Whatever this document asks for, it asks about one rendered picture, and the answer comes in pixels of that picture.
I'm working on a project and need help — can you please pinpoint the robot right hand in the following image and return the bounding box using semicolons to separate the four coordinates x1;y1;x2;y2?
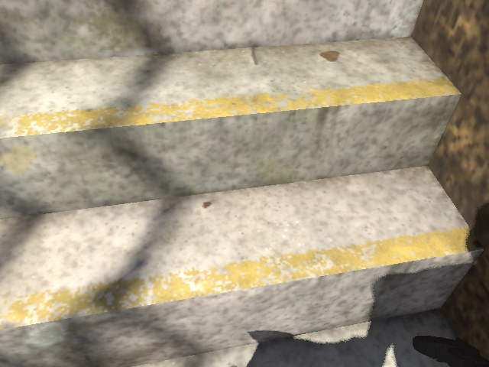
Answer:
413;336;489;367

